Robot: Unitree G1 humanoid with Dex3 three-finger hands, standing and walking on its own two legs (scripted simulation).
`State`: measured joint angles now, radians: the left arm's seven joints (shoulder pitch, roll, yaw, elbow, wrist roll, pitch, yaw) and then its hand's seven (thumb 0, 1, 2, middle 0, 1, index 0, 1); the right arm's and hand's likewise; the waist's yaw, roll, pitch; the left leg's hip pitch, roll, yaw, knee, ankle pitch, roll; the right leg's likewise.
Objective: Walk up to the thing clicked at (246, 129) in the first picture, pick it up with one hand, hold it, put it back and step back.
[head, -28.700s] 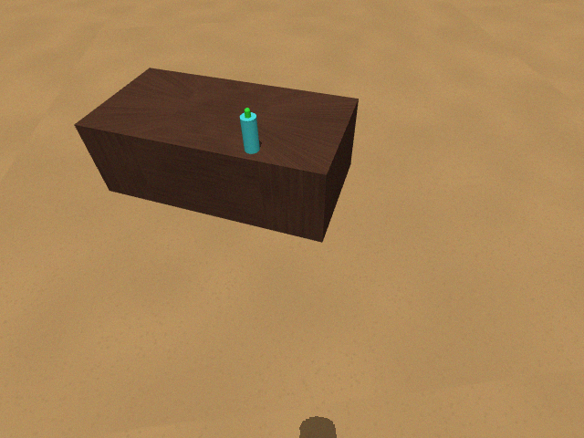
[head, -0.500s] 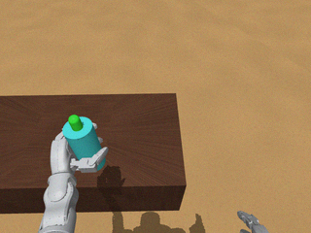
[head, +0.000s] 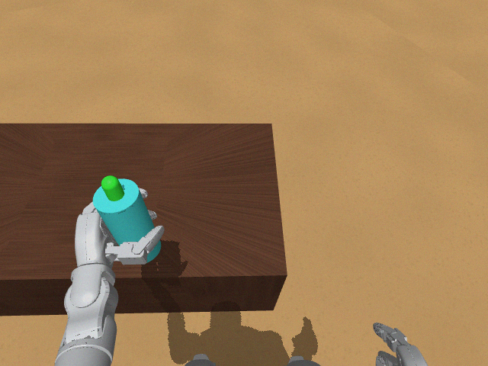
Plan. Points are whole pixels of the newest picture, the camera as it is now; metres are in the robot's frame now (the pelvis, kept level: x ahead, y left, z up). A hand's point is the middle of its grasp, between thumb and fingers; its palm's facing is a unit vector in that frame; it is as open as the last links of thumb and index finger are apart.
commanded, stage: crouch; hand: left
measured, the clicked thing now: (128, 218) +0.36 +0.19 +0.05
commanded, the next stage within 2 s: lower in 0.96 s
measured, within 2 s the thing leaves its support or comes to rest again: neither
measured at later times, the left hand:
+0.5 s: hand (152, 221) +0.43 +0.19 -0.09, palm faces +0.12 -0.99 +0.01, open 8.7 cm
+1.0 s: hand (157, 223) +0.45 +0.19 -0.14, palm faces +0.12 -0.99 -0.01, open 8.7 cm
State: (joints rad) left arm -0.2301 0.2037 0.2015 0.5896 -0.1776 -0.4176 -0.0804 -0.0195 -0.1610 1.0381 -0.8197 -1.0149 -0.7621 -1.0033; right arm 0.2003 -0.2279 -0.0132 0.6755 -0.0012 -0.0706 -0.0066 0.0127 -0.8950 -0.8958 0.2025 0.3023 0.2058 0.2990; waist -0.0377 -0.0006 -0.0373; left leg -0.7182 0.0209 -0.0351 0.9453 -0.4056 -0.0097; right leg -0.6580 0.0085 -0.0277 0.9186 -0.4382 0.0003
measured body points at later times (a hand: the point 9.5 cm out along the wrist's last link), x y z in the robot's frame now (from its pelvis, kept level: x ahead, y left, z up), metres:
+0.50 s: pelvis -0.02 +0.01 -0.10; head +0.13 +0.02 +0.32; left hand +0.42 +0.24 -0.09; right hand +0.05 -0.25 -0.23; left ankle +0.04 +0.12 -0.69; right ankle +0.01 -0.12 -0.69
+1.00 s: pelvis -0.04 +0.01 -0.15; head +0.13 +0.03 +0.27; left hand +0.44 +0.25 -0.14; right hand +0.04 -0.26 -0.27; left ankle +0.04 +0.12 -0.69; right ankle +0.01 -0.12 -0.69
